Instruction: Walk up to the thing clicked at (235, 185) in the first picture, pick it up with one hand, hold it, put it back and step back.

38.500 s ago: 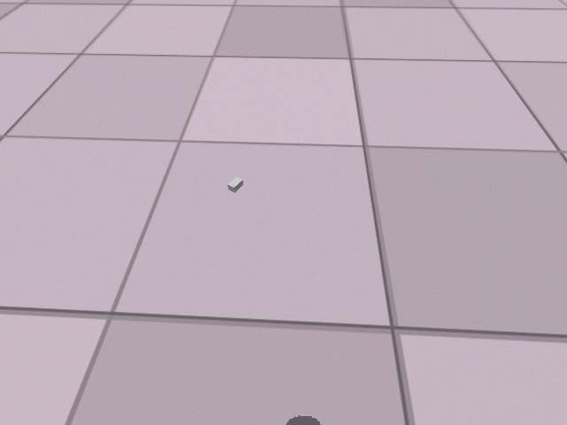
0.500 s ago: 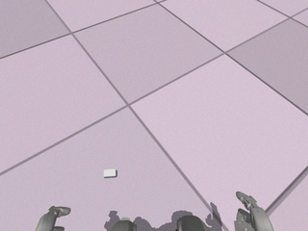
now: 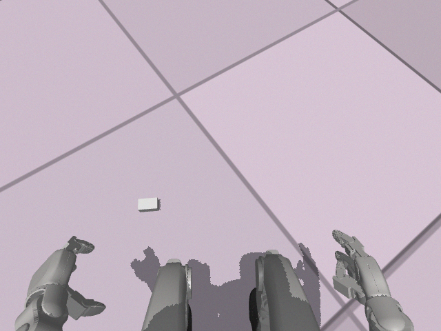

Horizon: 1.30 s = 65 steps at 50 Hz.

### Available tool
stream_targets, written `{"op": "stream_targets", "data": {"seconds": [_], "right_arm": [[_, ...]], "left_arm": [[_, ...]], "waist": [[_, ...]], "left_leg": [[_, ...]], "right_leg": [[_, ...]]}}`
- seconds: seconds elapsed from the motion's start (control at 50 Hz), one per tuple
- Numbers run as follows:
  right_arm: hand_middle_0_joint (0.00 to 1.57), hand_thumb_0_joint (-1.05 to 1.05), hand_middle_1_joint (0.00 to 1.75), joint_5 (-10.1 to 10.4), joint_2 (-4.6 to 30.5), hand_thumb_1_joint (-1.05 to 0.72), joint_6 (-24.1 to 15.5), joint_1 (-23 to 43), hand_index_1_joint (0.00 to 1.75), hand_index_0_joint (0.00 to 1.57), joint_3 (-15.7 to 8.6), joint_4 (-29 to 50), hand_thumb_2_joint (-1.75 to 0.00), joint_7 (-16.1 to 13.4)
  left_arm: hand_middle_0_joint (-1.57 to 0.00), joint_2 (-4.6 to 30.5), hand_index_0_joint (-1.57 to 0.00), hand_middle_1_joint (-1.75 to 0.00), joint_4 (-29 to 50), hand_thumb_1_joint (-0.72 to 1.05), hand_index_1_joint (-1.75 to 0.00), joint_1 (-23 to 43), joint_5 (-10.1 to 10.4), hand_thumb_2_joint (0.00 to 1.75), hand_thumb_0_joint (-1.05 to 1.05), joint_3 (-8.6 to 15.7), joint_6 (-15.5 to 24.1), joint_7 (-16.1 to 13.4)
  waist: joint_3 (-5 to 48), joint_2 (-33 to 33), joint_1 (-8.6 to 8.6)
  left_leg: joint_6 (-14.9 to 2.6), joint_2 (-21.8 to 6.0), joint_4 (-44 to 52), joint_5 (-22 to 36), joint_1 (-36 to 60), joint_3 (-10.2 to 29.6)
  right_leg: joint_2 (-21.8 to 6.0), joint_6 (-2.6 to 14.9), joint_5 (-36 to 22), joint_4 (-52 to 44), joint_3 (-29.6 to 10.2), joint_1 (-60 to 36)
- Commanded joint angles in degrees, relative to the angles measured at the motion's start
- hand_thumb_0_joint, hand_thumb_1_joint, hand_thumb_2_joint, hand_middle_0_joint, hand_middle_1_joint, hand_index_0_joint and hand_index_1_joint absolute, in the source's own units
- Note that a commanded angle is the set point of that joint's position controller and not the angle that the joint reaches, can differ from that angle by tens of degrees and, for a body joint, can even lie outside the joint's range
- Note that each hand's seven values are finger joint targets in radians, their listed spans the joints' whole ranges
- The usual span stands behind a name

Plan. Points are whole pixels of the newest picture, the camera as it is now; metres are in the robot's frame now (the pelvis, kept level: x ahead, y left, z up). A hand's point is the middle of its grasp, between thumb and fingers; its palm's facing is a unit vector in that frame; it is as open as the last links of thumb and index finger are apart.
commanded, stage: rise first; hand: left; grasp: from above
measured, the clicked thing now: (148, 204) +0.49 +0.25 -0.56
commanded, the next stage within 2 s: approach in 1.70 s
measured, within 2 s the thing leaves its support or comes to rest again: neither
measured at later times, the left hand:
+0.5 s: hand (106, 234) +0.34 +0.30 -0.32, palm faces -0.47 -0.19 -0.86, open 12.0 cm
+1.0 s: hand (116, 219) +0.40 +0.30 -0.39, palm faces -0.47 -0.02 -0.88, open 11.9 cm
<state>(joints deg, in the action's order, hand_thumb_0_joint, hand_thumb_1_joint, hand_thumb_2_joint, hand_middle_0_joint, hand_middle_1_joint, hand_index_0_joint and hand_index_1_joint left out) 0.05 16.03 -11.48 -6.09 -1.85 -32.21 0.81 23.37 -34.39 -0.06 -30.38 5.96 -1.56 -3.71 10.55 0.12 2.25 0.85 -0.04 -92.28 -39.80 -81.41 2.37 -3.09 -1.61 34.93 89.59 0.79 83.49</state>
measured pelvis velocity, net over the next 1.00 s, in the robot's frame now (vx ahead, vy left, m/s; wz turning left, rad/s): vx -0.06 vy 0.02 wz -0.07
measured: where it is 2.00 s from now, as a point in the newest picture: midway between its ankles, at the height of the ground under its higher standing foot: outside the picture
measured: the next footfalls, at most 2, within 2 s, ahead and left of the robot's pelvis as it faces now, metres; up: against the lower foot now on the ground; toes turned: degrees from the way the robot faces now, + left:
none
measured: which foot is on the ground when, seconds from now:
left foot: down 0.00-1.00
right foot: down 0.00-1.00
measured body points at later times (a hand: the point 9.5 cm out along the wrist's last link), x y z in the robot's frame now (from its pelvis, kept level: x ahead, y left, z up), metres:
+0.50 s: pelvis -0.06 +0.00 -0.18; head +0.16 +0.03 +0.21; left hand +0.36 +0.31 -0.27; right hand +0.03 -0.29 -0.31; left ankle +0.02 +0.12 -0.55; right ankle +0.05 -0.14 -0.55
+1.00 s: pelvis -0.06 +0.02 -0.23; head +0.18 +0.07 +0.15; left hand +0.42 +0.30 -0.34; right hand -0.01 -0.27 -0.33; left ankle +0.02 +0.12 -0.55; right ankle +0.05 -0.14 -0.55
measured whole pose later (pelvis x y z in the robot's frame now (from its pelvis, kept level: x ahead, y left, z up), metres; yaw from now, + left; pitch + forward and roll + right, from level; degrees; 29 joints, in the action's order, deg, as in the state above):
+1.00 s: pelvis -0.06 +0.02 -0.23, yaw -4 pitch +35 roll -8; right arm -6.8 16.0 -2.1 -7.8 0.8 -42.4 8.3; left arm 43.7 -80.7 52.6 -75.2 6.5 17.8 -21.0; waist 3.6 0.4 11.9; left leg -0.9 2.6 -134.6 -40.7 -128.8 5.5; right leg -3.5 -3.0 34.3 126.7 1.1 127.3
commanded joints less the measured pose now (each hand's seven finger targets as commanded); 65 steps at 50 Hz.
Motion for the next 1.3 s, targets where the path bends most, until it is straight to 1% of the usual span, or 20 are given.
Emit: {"op": "stream_targets", "data": {"seconds": [0.0, 0.02, 0.08, 0.16, 0.2, 0.26, 0.3, 0.36, 0.44, 0.56, 0.62, 0.78, 0.82, 0.84, 0.86, 0.88, 0.96, 1.06, 1.14, 1.28], "right_arm": [[0.20, 0.00, 0.30, 0.6, 10.2, -0.94, -1.9, -3.2, 0.30, 0.20, -5.1, 3.1, -0.91, -0.1], [0.20, 0.00, 0.30, 0.6, 10.2, -0.94, -1.5, -3.5, 0.30, 0.20, -5.3, 2.7, -0.91, 0.0], [0.20, 0.00, 0.30, 0.4, 10.1, -0.93, -0.8, -4.3, 0.30, 0.20, -5.2, 0.7, -0.91, 0.6], [0.20, 0.00, 0.30, -0.1, 10.4, -0.95, 0.0, -5.6, 0.30, 0.20, -5.8, -1.1, -0.91, 1.3], [0.20, 0.00, 0.30, -0.4, 10.7, -0.96, 0.3, -6.4, 0.30, 0.20, -5.8, -2.4, -0.92, 1.4], [0.20, 0.00, 0.30, -1.0, 11.3, -0.95, 1.0, -7.2, 0.30, 0.20, -5.9, -3.8, -0.91, 1.6], [0.20, 0.00, 0.30, -1.4, 11.5, -0.94, 1.5, -8.0, 0.30, 0.20, -6.0, -4.6, -0.91, 1.9], [0.20, 0.00, 0.30, -2.0, 11.8, -0.91, 2.5, -8.6, 0.30, 0.20, -5.6, -5.4, -0.90, 2.1], [0.20, 0.00, 0.30, -2.7, 12.2, -0.89, 4.2, -9.3, 0.30, 0.20, -5.2, -6.3, -0.90, 2.9], [0.20, 0.00, 0.30, -3.6, 13.3, -0.89, 7.1, -9.7, 0.30, 0.20, -4.8, -7.5, -0.90, 4.0], [0.20, 0.00, 0.30, -4.0, 13.7, -0.89, 7.9, -11.0, 0.30, 0.20, -4.5, -8.0, -0.90, 4.6], [0.20, 0.00, 0.30, -5.5, 14.7, -0.89, 9.0, -12.5, 0.30, 0.20, -3.4, -9.3, -0.90, 5.9], [0.20, 0.00, 0.30, -5.9, 15.0, -0.89, 9.1, -12.5, 0.30, 0.20, -3.3, -9.3, -0.90, 6.3], [0.20, 0.00, 0.30, -6.1, 14.5, -0.89, 9.2, -12.4, 0.30, 0.20, -3.1, -9.2, -0.90, 6.4], [0.20, 0.00, 0.30, -6.4, 15.0, -0.89, 9.3, -13.2, 0.30, 0.20, -2.9, -9.4, -0.90, 6.5], [0.20, 0.00, 0.30, -6.6, 14.7, -0.89, 9.2, -12.9, 0.30, 0.20, -2.9, -9.3, -0.90, 6.6], [0.20, 0.00, 0.30, -7.3, 15.0, -0.90, 8.8, -13.8, 0.30, 0.20, -2.5, -9.6, -0.90, 7.1], [0.20, 0.00, 0.30, -7.9, 15.1, -0.90, 8.7, -13.8, 0.30, 0.20, -1.7, -9.6, -0.90, 7.3], [0.20, 0.00, 0.30, -8.6, 14.9, -0.90, 8.6, -14.5, 0.30, 0.20, -0.8, -9.8, -0.90, 7.5], [0.20, 0.00, 0.30, -9.2, 15.1, -0.90, 8.8, -15.3, 0.30, 0.20, -0.4, -9.6, -0.90, 7.8]], "left_arm": [[-0.31, 16.7, -0.31, -0.86, 4.1, -0.37, -0.86, 10.1, -5.8, 0.80, 0.00, 6.9, 5.5, -3.1], [-0.32, 18.4, -0.32, -0.86, 3.0, -0.35, -0.86, 11.0, -7.0, 0.79, 0.00, 7.7, 5.8, -3.5], [-0.32, 18.3, -0.33, -0.86, -2.6, -0.32, -0.85, 17.3, -10.1, 0.77, 0.00, 6.4, 6.9, -3.9], [-0.39, 24.3, -0.40, -0.79, -5.8, -0.27, -0.79, 29.6, -14.1, 0.73, 0.00, 7.2, 10.0, -3.3], [-0.43, 25.5, -0.43, -0.76, -10.0, -0.24, -0.76, 32.2, -16.5, 0.70, 0.00, 6.8, 11.8, -3.1], [-0.42, 29.3, -0.43, -0.76, -11.4, -0.22, -0.75, 39.2, -19.8, 0.70, 0.00, 7.5, 14.8, -3.5], [-0.39, 29.4, -0.39, -0.77, -12.9, -0.24, -0.77, 42.4, -21.9, 0.73, 0.00, 6.6, 16.5, -4.1], [-0.37, 33.4, -0.38, -0.76, -15.4, -0.21, -0.76, 46.8, -25.1, 0.74, 0.00, 7.8, 18.5, -6.0], [-0.34, 34.0, -0.35, -0.74, -18.4, -0.20, -0.74, 51.7, -29.1, 0.76, 0.00, 7.2, 19.5, -9.2], [-0.39, 33.1, -0.38, -0.66, -26.3, -0.16, -0.66, 56.2, -34.6, 0.72, 0.00, 4.0, 18.3, -12.9], [-0.38, 34.2, -0.38, -0.65, -26.8, -0.16, -0.65, 60.2, -37.1, 0.71, 0.00, 3.6, 18.2, -14.2], [-0.37, 33.8, -0.36, -0.63, -34.0, -0.19, -0.64, 65.4, -42.6, 0.74, 0.00, 2.0, 19.2, -17.2], [-0.37, 33.0, -0.38, -0.65, -36.8, -0.16, -0.65, 65.9, -43.2, 0.71, 0.00, 1.3, 19.2, -17.6], [-0.38, 34.5, -0.38, -0.64, -33.6, -0.17, -0.64, 69.2, -43.5, 0.72, 0.00, 1.8, 19.6, -18.1], [-0.39, 34.7, -0.39, -0.63, -37.9, -0.16, -0.63, 68.0, -44.1, 0.71, 0.00, 2.2, 19.3, -18.4], [-0.41, 34.6, -0.41, -0.63, -36.8, -0.13, -0.62, 68.6, -43.9, 0.69, 0.00, 2.1, 19.4, -18.8], [-0.38, 35.4, -0.39, -0.67, -39.7, -0.15, -0.66, 70.9, -43.9, 0.69, 0.00, 2.9, 19.2, -20.2], [-0.39, 38.1, -0.40, -0.66, -41.7, -0.15, -0.66, 73.1, -45.0, 0.69, 0.00, 3.8, 18.8, -21.2], [-0.39, 38.4, -0.39, -0.66, -43.5, -0.17, -0.66, 70.8, -45.4, 0.71, 0.00, 4.3, 18.5, -21.7], [-0.37, 39.3, -0.37, -0.69, -43.9, -0.20, -0.69, 70.0, -44.6, 0.73, 0.00, 5.0, 18.0, -21.6]], "waist": [[26.8, -6.9, -1.17], [28.5, -6.5, -1.80], [29.5, -3.5, -0.65], [33.3, 0.2, 0.17], [33.3, 1.2, 0.37], [34.6, 0.1, 0.29], [35.7, -1.7, 0.84], [34.3, -3.7, 1.05], [34.4, -7.6, 2.25], [29.6, -12.8, 4.82], [32.0, -14.8, 5.46], [30.8, -16.4, 8.09], [29.1, -16.3, 9.27], [31.2, -18.4, 8.83], [30.1, -16.4, 9.78], [30.8, -16.5, 9.27], [31.5, -17.3, 10.74], [31.8, -17.0, 11.04], [31.5, -16.9, 10.86], [31.4, -15.7, 11.60]], "left_leg": [[-0.57, 1.2, 4.9, 21.4, 8.0, -0.4], [-0.90, 1.5, 2.9, 21.1, 6.3, -1.6], [-1.47, 2.0, -2.2, 19.1, -1.4, -2.6], [-2.62, 2.2, -9.0, 11.8, -11.4, -3.9], [-2.79, 2.2, -11.6, 10.5, -14.1, -4.3], [-2.87, 2.2, -14.2, 8.6, -15.9, -4.1], [-2.71, 2.2, -15.5, 7.4, -16.0, -3.9], [-2.68, 2.4, -16.7, 4.9, -18.2, -3.7], [-2.35, 2.4, -16.9, 3.9, -16.3, -2.2], [-1.58, 2.2, -16.5, 2.7, -14.2, 1.1], [-1.44, 2.4, -18.2, 5.7, -13.2, 1.2], [-0.73, 2.4, -21.1, 10.7, -13.2, 2.4], [-0.63, 2.3, -21.6, 10.6, -13.2, 2.8], [-0.95, 2.7, -22.2, 10.6, -13.5, 1.7], [-1.17, 2.6, -23.1, 10.4, -14.7, 1.9], [-1.32, 2.8, -23.3, 10.2, -14.5, 1.3], [-1.41, 2.6, -24.6, 10.4, -15.1, 1.3], [-1.97, 2.8, -26.4, 9.4, -18.3, 0.3], [-2.12, 3.1, -27.3, 10.7, -19.2, -0.3], [-2.61, 3.1, -29.4, 12.0, -21.1, -1.0]], "right_leg": [[2.1, 3.33, -16.3, 0.2, 0.5, -6.6], [2.2, 3.19, -16.6, 0.5, 0.1, -7.4], [2.0, 2.92, -16.3, 3.3, 0.0, -6.1], [2.0, 1.98, -10.3, 5.2, -1.2, -5.7], [2.0, 1.81, -8.3, 6.8, -1.0, -4.7], [2.1, 1.98, -5.2, 9.3, -0.5, -0.7], [2.3, 2.16, -3.7, 11.2, 0.3, 2.4], [2.5, 2.32, -0.5, 13.2, 1.3, 5.5], [2.6, 2.86, -0.2, 16.8, 3.6, 11.5], [2.0, 3.61, -0.9, 22.0, 5.9, 22.5], [1.8, 3.71, -3.4, 23.5, 5.9, 23.6], [1.2, 3.52, -6.8, 26.8, 6.1, 28.3], [0.8, 3.32, -6.5, 27.2, 6.1, 29.9], [1.1, 3.53, -6.9, 27.2, 5.9, 28.5], [1.1, 3.24, -7.0, 27.3, 6.1, 28.5], [1.2, 3.34, -6.8, 27.2, 6.0, 28.1], [1.3, 3.15, -7.4, 28.2, 6.3, 28.6], [1.7, 3.14, -7.2, 28.8, 6.4, 28.2], [2.0, 3.04, -8.2, 29.2, 6.6, 26.6], [2.3, 2.89, -9.8, 29.5, 6.6, 24.5]]}}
